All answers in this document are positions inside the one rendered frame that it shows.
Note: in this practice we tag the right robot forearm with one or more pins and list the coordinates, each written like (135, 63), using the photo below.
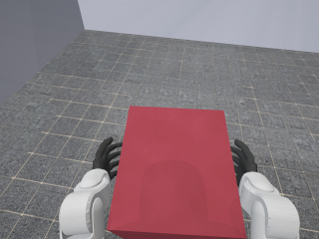
(272, 216)

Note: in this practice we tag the right robot hand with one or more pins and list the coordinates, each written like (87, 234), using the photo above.
(245, 160)

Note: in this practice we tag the left robot forearm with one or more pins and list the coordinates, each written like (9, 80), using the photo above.
(81, 214)

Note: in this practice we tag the left robot hand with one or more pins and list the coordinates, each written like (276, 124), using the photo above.
(103, 158)

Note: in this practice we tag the carton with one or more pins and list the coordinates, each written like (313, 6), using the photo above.
(176, 177)

